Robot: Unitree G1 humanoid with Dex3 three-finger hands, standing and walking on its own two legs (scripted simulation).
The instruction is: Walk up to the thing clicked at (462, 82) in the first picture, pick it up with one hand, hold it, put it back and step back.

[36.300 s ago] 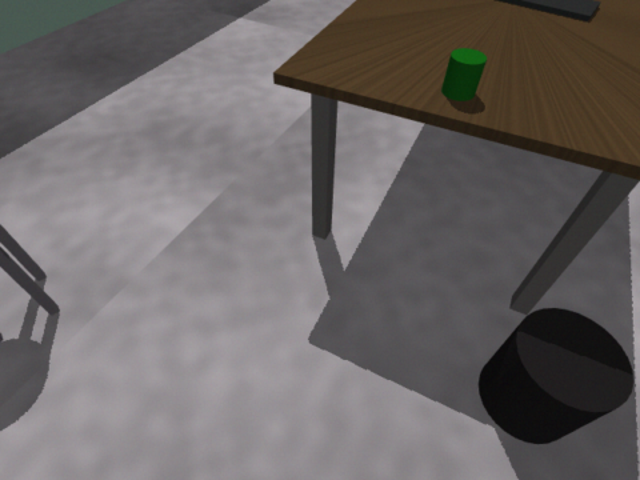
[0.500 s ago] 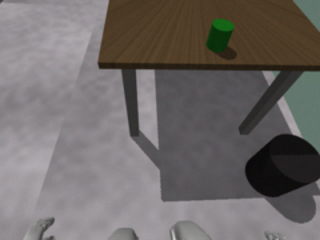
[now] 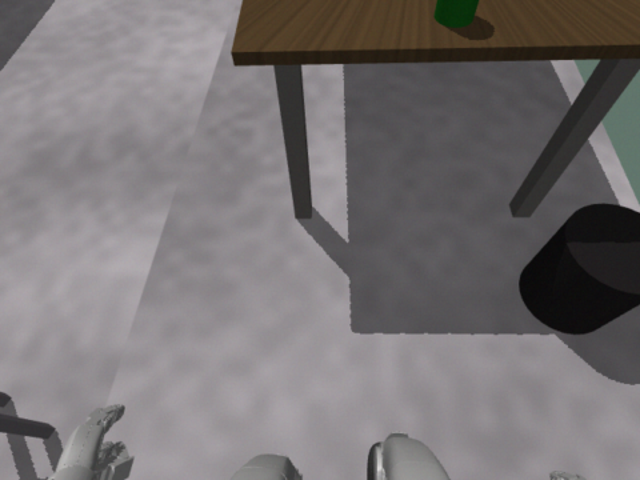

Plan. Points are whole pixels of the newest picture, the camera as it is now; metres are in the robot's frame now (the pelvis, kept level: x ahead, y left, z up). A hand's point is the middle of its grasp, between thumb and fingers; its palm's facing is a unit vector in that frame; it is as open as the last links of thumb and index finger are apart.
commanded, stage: step back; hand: right
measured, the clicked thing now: out of the picture +1.02 -0.24 +0.03
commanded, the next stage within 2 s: stand in 1.20 s
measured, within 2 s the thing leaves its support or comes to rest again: neither
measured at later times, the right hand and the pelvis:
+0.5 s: hand out of the picture -0.03 -0.27 -0.13, palm faces +0.03 +0.93 -0.36, open 7.3 cm; pelvis -0.10 +0.01 +0.02, yaw -5 degrees
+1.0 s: hand out of the picture +0.01 -0.24 -0.13, palm faces +0.05 +0.91 -0.42, open 7.3 cm; pelvis -0.04 +0.03 +0.01, yaw -4 degrees
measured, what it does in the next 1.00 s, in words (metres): steps on the spot: left foot, then right foot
